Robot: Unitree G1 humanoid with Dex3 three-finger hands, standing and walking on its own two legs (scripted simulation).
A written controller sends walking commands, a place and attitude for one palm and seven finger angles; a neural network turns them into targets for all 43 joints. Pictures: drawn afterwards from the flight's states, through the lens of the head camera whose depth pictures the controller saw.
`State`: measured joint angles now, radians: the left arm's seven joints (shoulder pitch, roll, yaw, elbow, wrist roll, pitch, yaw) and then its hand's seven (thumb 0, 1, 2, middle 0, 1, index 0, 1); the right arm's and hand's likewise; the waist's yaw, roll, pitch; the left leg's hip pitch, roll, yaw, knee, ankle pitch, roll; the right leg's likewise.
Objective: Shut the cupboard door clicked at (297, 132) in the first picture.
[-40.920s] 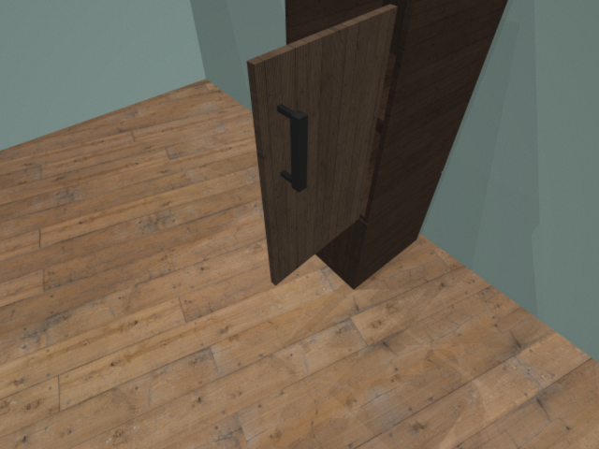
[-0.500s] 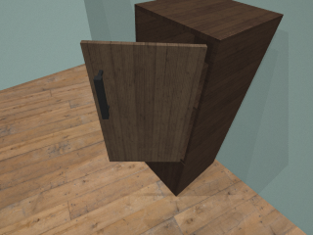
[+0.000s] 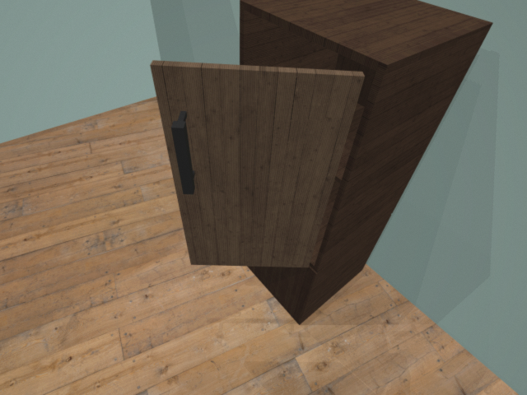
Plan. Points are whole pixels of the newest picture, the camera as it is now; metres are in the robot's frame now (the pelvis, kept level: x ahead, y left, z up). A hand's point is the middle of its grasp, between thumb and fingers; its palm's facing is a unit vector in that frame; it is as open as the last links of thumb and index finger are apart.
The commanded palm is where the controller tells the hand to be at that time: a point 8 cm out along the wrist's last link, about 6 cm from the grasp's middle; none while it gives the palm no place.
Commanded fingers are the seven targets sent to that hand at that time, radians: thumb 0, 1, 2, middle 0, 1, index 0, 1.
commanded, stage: shuffle to correct the standing spot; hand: left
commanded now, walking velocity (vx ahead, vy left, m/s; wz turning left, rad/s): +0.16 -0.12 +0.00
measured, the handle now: (186, 154) +0.51 +0.18 +0.09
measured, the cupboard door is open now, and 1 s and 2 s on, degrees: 51 51 51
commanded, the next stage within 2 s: come to a stop and stand still in 0.16 s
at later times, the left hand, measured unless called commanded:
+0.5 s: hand out of the picture +0.06 +0.12 -0.18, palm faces +0.02 -0.99 -0.17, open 7.3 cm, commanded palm none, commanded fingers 0.00 0.90 0.90 -0.20 -0.30 -0.20 -0.30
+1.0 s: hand out of the picture +0.07 +0.20 -0.17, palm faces +0.00 -0.97 -0.25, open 7.4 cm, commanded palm none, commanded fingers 0.00 0.90 0.90 -0.20 -0.30 -0.20 -0.30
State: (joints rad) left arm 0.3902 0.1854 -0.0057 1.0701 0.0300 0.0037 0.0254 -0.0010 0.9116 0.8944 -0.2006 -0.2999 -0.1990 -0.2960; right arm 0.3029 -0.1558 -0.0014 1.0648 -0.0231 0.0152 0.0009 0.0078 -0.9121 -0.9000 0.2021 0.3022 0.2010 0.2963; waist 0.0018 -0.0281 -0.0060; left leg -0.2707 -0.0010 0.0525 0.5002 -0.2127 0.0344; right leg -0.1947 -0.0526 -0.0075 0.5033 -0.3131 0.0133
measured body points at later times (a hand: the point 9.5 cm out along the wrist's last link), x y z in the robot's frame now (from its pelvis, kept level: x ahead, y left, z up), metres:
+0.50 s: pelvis +0.06 -0.04 -0.01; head +0.08 -0.03 +0.44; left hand +0.06 +0.18 -0.17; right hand +0.05 -0.26 -0.16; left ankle +0.04 +0.09 -0.73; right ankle +0.02 -0.14 -0.74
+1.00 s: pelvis +0.01 +0.01 -0.01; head +0.00 +0.02 +0.44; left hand +0.07 +0.25 -0.15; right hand +0.07 -0.23 -0.15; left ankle +0.05 +0.08 -0.74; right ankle +0.02 -0.13 -0.74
